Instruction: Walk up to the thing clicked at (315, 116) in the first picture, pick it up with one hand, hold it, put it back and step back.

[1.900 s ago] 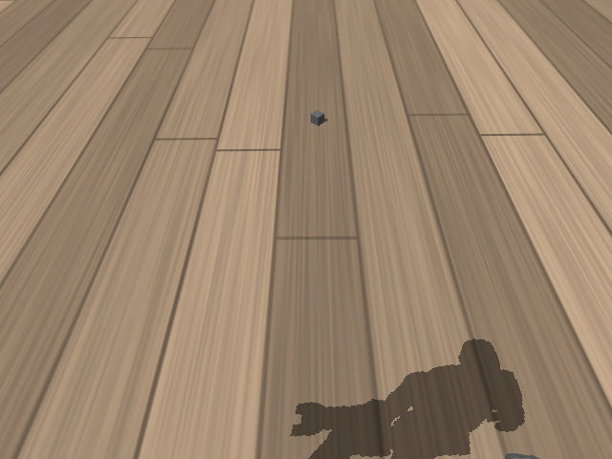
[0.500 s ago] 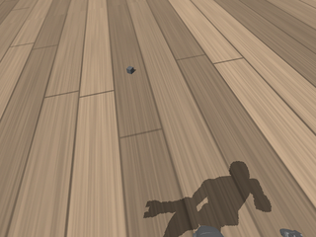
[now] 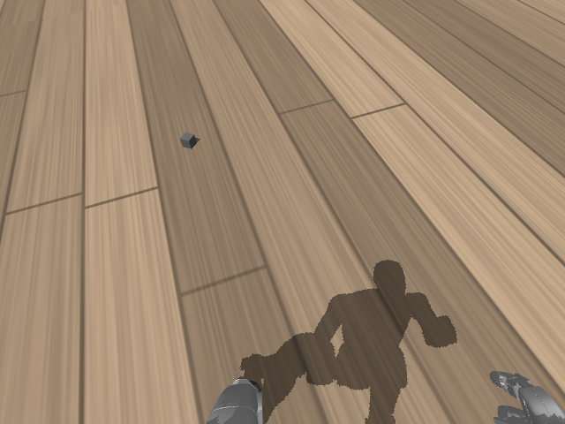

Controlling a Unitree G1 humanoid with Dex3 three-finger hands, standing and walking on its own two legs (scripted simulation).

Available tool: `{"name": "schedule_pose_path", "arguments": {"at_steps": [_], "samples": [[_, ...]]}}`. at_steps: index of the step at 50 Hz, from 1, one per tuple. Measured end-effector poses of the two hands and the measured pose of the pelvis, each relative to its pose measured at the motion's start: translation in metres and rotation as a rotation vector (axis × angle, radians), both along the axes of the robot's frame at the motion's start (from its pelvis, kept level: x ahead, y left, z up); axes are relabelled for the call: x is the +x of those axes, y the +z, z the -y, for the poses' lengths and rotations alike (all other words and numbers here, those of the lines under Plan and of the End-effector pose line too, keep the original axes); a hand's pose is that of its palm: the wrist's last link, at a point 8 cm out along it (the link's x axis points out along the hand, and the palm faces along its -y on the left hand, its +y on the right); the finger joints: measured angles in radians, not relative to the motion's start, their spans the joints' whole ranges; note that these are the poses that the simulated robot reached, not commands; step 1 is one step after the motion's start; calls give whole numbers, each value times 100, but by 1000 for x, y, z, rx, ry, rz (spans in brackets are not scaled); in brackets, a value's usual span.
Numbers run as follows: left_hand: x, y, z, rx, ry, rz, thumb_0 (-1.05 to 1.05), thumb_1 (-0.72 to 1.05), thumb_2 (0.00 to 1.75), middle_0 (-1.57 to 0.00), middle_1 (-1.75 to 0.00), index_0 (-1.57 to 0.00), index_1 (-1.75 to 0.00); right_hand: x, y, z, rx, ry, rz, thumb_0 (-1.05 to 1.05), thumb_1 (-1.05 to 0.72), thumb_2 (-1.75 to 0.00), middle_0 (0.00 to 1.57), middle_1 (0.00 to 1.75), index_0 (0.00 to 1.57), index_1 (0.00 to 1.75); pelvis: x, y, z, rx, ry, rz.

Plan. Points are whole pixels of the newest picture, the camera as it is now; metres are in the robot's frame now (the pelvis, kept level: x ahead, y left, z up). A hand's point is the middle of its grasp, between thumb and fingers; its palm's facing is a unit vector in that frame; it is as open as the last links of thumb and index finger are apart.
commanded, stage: walk up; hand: left
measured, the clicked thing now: (188, 140) +1.47 +0.57 -0.73
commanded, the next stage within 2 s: none
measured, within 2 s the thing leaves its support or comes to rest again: neither
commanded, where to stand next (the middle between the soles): +1.03 +0.49 m, yaw -19 degrees
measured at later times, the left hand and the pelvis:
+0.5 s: hand (140, 245) +0.43 +0.32 -0.10, palm faces -0.15 -0.86 -0.49, open 7.4 cm; pelvis +0.26 +0.06 -0.01, yaw -8 degrees
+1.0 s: hand (82, 214) +0.55 +0.51 -0.15, palm faces -0.20 -0.84 -0.50, open 7.4 cm; pelvis +0.47 +0.20 -0.01, yaw -11 degrees
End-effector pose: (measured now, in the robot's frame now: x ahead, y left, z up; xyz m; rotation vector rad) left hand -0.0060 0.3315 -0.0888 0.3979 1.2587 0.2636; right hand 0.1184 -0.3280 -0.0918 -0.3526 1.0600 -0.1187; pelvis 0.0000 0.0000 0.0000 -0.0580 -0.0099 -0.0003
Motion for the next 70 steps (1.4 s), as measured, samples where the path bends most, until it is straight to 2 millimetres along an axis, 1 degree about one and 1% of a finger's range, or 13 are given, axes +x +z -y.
{"name": "schedule_pose_path", "arguments": {"at_steps": [3,5,13,18,23,27,35,41,47,50,59,65,70], "samples": [[57,-16,-31,18,-36,-14,1,89,90,-21,-30,-20,-30,31,-1,-23,-23,-24,21,1,-90,-90,20,30,20,30,34,-9,-21,55,-12,-2],[99,-17,-40,17,-67,5,1,90,90,-21,-30,-20,-30,40,3,-37,-18,-55,39,1,-90,-90,20,30,20,30,53,-6,-32,46,-30,2],[266,15,-45,-22,-211,172,0,90,90,-21,-30,-20,-30,41,15,-67,1,-209,-21,1,-90,-90,21,30,20,30,135,18,-58,64,-80,26],[349,29,-38,-16,-278,223,0,90,90,-21,-30,-20,-30,52,-1,-72,18,-259,-78,1,-90,-90,21,30,20,30,188,15,-66,83,-114,35],[416,28,-31,22,-305,266,0,90,90,-21,-30,-20,-30,91,-35,-73,58,-281,-106,1,-90,-90,20,30,20,30,243,-4,-63,80,-134,36],[438,29,-34,42,-264,299,0,90,90,-21,-30,-20,-30,141,-46,-85,85,-231,-131,1,-90,-90,20,30,20,30,275,-7,-64,48,-132,43],[437,35,-74,58,-194,167,0,90,90,-21,-30,-20,-30,249,-20,-96,66,-180,-33,1,-90,-90,20,30,20,30,336,10,-89,32,-159,47],[455,24,-128,71,-183,67,0,89,90,-21,-30,-21,-30,311,-3,-110,1,-181,-25,1,-90,-90,20,30,20,30,388,7,-127,13,-172,26],[515,-10,-200,88,-194,9,1,89,90,-21,-30,-21,-30,376,4,-151,-75,-195,13,1,-90,-90,20,30,20,30,447,-14,-180,33,-179,19],[558,-16,-215,79,-208,6,1,90,90,-21,-30,-20,-30,387,9,-180,-74,-231,36,1,-90,-90,20,30,20,30,468,-11,-201,17,-193,28],[683,6,-214,4,-301,97,0,90,90,-21,-30,-20,-30,384,17,-246,-16,-351,-69,1,-90,-90,21,30,20,30,536,17,-234,48,-223,33],[747,14,-208,16,-358,111,0,90,90,-21,-30,-20,-30,393,-7,-268,26,-406,-130,1,-90,-90,21,30,20,30,580,12,-250,69,-257,39],[793,15,-207,51,-382,182,0,90,90,-21,-30,-20,-30,426,-39,-280,71,-416,-146,1,-90,-90,20,30,20,30,611,-5,-254,40,-278,47]]}}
